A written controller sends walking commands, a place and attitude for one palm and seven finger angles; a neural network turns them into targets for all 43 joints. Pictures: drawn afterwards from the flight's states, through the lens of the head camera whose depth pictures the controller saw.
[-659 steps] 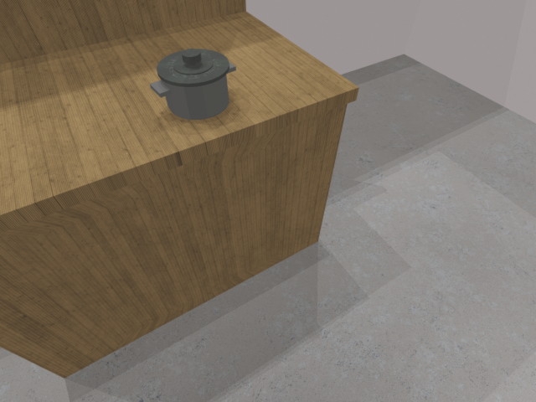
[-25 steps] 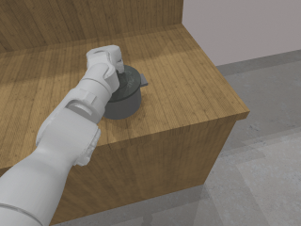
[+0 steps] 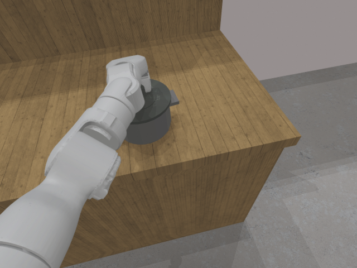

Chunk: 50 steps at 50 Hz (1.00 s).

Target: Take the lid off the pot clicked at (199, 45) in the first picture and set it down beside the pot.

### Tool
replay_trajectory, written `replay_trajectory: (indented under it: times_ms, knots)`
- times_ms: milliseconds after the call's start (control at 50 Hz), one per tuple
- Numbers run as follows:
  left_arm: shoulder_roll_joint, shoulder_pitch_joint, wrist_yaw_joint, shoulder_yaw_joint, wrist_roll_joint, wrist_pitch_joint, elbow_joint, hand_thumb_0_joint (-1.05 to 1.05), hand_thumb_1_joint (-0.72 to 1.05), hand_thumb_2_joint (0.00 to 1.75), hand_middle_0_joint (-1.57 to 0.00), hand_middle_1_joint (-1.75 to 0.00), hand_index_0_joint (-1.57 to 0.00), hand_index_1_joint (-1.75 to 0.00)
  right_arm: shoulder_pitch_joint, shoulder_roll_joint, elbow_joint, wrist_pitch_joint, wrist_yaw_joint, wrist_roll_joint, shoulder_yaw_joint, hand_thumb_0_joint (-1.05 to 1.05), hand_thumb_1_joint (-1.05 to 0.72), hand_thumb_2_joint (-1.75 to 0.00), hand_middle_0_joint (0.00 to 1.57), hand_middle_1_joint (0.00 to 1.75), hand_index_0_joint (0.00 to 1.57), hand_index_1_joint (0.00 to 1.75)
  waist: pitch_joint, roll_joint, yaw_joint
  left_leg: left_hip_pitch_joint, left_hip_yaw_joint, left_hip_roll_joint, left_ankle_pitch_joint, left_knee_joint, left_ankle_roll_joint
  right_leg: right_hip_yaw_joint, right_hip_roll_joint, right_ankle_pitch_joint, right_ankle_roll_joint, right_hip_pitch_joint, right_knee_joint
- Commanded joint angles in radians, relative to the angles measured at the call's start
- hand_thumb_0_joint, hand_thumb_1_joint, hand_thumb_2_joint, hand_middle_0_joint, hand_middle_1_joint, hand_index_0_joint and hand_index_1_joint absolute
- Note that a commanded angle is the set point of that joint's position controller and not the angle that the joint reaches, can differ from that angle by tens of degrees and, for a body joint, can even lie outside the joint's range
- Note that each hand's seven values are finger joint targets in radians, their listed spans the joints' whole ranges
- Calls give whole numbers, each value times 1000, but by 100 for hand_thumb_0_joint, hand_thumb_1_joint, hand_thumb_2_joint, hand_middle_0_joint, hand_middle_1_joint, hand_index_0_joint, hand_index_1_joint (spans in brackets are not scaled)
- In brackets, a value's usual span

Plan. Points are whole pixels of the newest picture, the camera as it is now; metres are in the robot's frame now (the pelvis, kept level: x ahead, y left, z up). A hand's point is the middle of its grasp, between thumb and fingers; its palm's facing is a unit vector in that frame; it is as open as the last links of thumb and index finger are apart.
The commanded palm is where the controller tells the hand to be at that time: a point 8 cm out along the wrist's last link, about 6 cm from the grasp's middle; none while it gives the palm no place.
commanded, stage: close the fingers and squeeze the knob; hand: left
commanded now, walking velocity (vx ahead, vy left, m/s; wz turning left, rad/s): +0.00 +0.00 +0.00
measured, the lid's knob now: (136, 91) +0.50 +0.08 +0.14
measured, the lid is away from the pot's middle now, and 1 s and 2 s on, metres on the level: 0.00 0.00 0.00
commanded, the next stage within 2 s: lift the lid straight up in 0.94 s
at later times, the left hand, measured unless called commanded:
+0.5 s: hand (134, 91) +0.47 +0.08 +0.16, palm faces -0.36 -0.12 -0.92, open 7.1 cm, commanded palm +0.47 +0.09 +0.20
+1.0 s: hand (134, 91) +0.48 +0.08 +0.16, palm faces -0.38 -0.14 -0.92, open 7.1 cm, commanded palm +0.48 +0.09 +0.20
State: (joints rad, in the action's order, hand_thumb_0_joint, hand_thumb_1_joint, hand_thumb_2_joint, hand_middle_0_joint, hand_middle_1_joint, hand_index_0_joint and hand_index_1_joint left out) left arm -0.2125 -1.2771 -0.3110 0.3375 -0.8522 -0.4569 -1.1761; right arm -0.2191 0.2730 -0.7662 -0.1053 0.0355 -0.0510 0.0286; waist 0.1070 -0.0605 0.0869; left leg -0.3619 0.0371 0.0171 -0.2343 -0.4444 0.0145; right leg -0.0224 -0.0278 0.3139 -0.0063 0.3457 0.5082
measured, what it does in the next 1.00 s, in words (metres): stands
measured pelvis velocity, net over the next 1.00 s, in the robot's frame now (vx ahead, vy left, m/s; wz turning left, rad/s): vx -0.01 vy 0.00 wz -0.02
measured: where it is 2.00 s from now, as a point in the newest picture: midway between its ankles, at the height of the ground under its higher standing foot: outside the picture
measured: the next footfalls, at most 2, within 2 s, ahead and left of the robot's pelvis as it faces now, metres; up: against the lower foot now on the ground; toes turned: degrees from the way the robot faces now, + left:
none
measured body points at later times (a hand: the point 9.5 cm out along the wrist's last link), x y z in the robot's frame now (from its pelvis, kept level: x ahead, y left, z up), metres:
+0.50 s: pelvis -0.01 +0.00 +0.00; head +0.02 -0.02 +0.45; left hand +0.49 +0.08 +0.21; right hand +0.05 -0.26 -0.14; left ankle -0.01 +0.12 -0.74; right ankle -0.04 -0.12 -0.74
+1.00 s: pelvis -0.01 +0.00 +0.00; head +0.02 -0.02 +0.45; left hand +0.49 +0.09 +0.21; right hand +0.03 -0.27 -0.14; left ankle -0.01 +0.12 -0.74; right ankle -0.04 -0.12 -0.74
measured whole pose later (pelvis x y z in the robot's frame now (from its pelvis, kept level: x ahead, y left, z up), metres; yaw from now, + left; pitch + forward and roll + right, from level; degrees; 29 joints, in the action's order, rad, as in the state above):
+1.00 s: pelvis -0.01 +0.00 +0.00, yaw -1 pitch +10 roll +1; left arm -0.26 -1.34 -0.32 0.29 -0.87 -0.43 -1.27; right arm -0.28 0.29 -0.77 -0.08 0.05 -0.05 0.02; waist 0.11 -0.05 0.13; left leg -0.41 0.05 0.01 -0.23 -0.46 0.02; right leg -0.04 -0.02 0.29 -0.01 0.40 0.51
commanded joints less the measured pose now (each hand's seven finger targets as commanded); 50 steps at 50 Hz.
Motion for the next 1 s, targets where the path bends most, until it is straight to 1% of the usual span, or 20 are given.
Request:
replay_trajectory:
  times_ms: [0,80,100,140,300,320,360,400,440,500,540,600,640,700,760,800,840,880,940,980]
  knots:
    - [-165,-445,9,-44,-11,1,101,0,37,77,-72,-105,-72,-105,-3,126,96,27,9,5,-41,0,-90,-90,20,30,20,30,327,170,24,237,6,41,362,-24,65,52,52,-496,24,-60,-43]
    - [-188,-425,7,-44,-21,-8,65,0,43,71,-76,-105,-76,-105,9,129,97,22,14,2,-32,0,-90,-90,20,30,20,30,285,189,25,209,8,44,328,-15,65,50,54,-479,22,-52,-45]
    - [-167,-441,7,-40,-17,-2,70,0,45,69,-77,-105,-77,-105,-3,131,95,23,15,2,-38,0,-90,-90,20,30,20,30,284,193,33,209,9,41,311,-12,65,53,54,-464,22,-46,-54]
    - [-199,-453,9,-49,-27,1,90,0,48,65,-79,-105,-79,-105,0,130,99,26,16,4,-36,0,-90,-90,20,30,20,30,308,173,27,225,6,40,328,-13,65,48,53,-470,24,-53,-47]
    - [-165,-444,13,-40,-30,15,79,0,64,44,-87,-103,-87,-103,-20,130,99,32,16,3,-43,0,-90,-90,20,30,20,30,292,160,36,222,5,34,300,-10,65,54,56,-427,26,-28,-59]
    - [-194,-422,13,-51,-34,11,47,0,60,50,-86,-103,-85,-102,-18,134,98,31,18,6,-39,0,-90,-90,20,30,20,30,273,171,28,205,2,35,280,-5,63,55,58,-409,26,-27,-58]
    - [-182,-442,18,-38,-34,4,37,0,56,57,-83,-103,-81,-101,-18,137,92,31,18,1,-35,0,-90,-90,20,30,20,30,252,175,40,195,1,36,262,-1,63,54,59,-396,25,-10,-60]
    - [-178,-457,21,-48,-29,14,56,0,54,61,-82,-103,-79,-100,-25,133,96,40,18,5,-42,0,-90,-90,20,30,20,30,286,158,34,206,1,33,267,-4,63,55,57,-393,27,-19,-61]
    - [-189,-443,22,-46,-33,8,29,0,55,64,-82,-103,-79,-100,-28,138,89,39,20,4,-39,0,-90,-90,20,30,20,30,266,178,41,195,4,34,244,-1,65,52,59,-381,24,-11,-63]
    - [-169,-466,22,-42,-28,11,34,0,56,66,-83,-103,-79,-100,-33,136,90,48,19,5,-44,0,-90,-90,20,30,20,30,281,160,42,203,2,31,249,-3,64,54,59,-375,26,-3,-63]
    - [-209,-467,24,-58,-30,8,24,0,57,68,-84,-103,-79,-100,-39,141,84,50,21,6,-40,0,-90,-90,20,30,20,30,284,169,42,193,4,35,230,-3,66,50,60,-373,22,-14,-62]
    - [-220,-473,23,-72,-26,5,-9,0,59,70,-85,-104,-81,-100,-50,147,79,53,27,5,-43,0,-90,-90,20,30,20,30,276,204,51,165,8,34,206,-1,67,49,58,-361,19,-15,-70]
    - [-238,-459,19,-66,-34,-1,-43,0,61,72,-86,-104,-82,-101,-48,152,78,51,29,3,-35,0,-90,-90,20,30,20,30,240,189,55,145,10,38,187,1,66,47,59,-353,17,2,-69]
    - [-219,-464,13,-61,-40,9,-41,0,63,74,-88,-105,-83,-102,-56,150,82,57,27,5,-40,0,-90,-90,20,30,20,30,254,169,54,152,9,35,199,-4,66,50,59,-354,22,10,-67]
    - [-270,-451,10,-82,-50,18,-16,0,65,76,-89,-106,-85,-103,-58,152,90,58,28,7,-41,0,-90,-90,20,30,20,30,297,171,47,162,14,36,224,-13,68,42,56,-384,18,-21,-56]
    - [-238,-453,6,-69,-44,26,-13,0,67,77,-91,-107,-87,-103,-61,151,95,58,27,3,-44,0,-90,-90,20,30,20,30,292,177,50,154,14,34,221,-13,66,46,56,-381,20,-15,-60]
    - [-244,-446,11,-65,-48,20,-31,0,68,79,-92,-108,-88,-104,-60,154,89,54,25,0,-43,0,-90,-90,20,30,20,30,255,184,56,149,12,31,203,-11,67,45,59,-356,18,11,-62]
    - [-221,-468,17,-50,-45,14,-25,0,69,80,-93,-109,-90,-105,-59,151,87,54,22,-1,-41,0,-90,-90,20,30,20,30,242,162,59,155,10,33,195,-10,66,48,62,-339,19,32,-62]
    - [-245,-481,21,-67,-48,27,14,0,71,82,-95,-109,-91,-105,-57,147,95,61,21,2,-44,0,-90,-90,20,30,20,30,305,133,45,177,8,31,226,-15,66,45,58,-363,23,0,-50]
    - [-194,-460,19,-36,-45,20,1,0,71,84,-96,-110,-92,-106,-54,145,94,59,18,-1,-45,0,-90,-90,20,30,20,30,287,159,53,179,6,30,229,-18,66,49,61,-360,22,20,-52]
